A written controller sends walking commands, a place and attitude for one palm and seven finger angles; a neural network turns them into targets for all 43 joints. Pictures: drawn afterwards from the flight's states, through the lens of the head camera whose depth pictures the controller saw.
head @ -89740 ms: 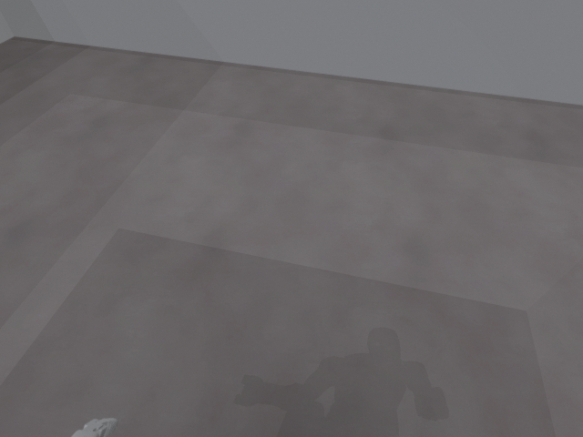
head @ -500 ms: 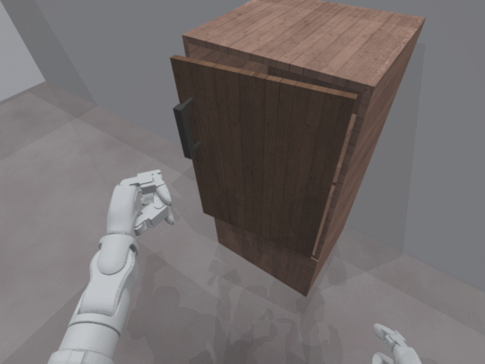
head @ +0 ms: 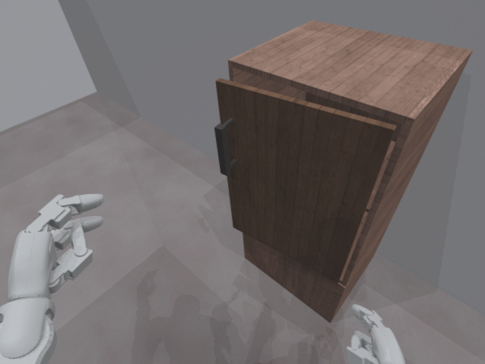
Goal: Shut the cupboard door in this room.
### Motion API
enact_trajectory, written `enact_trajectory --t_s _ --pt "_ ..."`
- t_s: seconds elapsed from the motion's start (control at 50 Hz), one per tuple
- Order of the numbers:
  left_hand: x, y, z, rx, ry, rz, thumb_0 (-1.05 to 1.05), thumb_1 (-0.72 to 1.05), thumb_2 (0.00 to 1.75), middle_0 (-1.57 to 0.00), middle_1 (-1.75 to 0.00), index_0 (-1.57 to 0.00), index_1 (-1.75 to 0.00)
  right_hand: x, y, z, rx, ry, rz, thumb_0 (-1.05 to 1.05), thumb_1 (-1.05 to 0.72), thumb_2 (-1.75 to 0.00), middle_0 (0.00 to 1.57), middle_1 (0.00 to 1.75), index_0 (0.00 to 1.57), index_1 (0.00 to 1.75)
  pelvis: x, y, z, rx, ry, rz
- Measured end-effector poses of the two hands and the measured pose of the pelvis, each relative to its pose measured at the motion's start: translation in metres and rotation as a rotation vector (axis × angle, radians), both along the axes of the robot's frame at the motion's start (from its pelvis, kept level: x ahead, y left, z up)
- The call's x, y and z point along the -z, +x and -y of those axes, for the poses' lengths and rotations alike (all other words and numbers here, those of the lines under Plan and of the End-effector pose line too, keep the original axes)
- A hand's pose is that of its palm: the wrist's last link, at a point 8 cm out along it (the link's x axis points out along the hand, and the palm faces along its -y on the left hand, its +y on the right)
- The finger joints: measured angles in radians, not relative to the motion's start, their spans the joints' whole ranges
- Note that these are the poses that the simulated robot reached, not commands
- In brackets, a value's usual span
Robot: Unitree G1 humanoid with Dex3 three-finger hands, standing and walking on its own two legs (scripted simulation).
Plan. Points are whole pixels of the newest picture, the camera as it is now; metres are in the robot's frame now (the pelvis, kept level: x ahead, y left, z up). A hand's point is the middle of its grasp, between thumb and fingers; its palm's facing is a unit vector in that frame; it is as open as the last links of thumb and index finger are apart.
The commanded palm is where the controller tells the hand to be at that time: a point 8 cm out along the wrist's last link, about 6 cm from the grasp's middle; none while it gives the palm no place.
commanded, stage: draw the hand back to the body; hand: left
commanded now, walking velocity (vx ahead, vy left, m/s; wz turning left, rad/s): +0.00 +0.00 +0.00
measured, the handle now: (227, 147) +0.65 +0.12 -0.01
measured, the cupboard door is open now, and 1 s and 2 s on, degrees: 7 7 7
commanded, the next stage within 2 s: step back with the hand held close in 0.48 s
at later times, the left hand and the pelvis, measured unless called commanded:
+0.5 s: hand (65, 260) +0.19 +0.25 +0.16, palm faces +0.43 -0.80 -0.41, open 7.4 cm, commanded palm +0.14 +0.29 +0.17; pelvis +0.00 -0.01 +0.00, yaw +0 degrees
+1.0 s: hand (44, 264) +0.19 +0.28 +0.16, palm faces +0.36 -0.78 -0.52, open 7.4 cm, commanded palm +0.13 +0.31 +0.17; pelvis -0.02 +0.02 -0.01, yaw -2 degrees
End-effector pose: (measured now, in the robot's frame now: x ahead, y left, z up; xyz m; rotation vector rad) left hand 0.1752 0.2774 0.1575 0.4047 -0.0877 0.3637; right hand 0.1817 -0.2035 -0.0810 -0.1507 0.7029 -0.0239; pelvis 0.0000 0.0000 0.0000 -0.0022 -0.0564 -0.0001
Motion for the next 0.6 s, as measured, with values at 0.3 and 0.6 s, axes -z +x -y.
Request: enact_trajectory --t_s 0.3,0.6 --pt "-0.015 -0.034 -0.023 -0.129 0.074 0.029 0.01 0.89 0.90 -0.25 -0.35 -0.25 -0.35 0.007 -0.013 0.028 0.044 -0.049 -0.013 0.01 -0.91 -0.90 0.20 0.30 0.20 0.30 0.001 0.000 0.003 -0.005 0.001 -0.001" --pt "-0.020 -0.023 -0.011 -0.062 0.087 0.050 0.01 0.89 0.89 -0.21 -0.31 -0.21 -0.30 -0.004 -0.005 0.029 0.058 -0.037 0.049 0.01 -0.90 -0.90 0.20 0.30 0.20 0.30 0.000 0.002 0.009 0.009 0.001 -0.002"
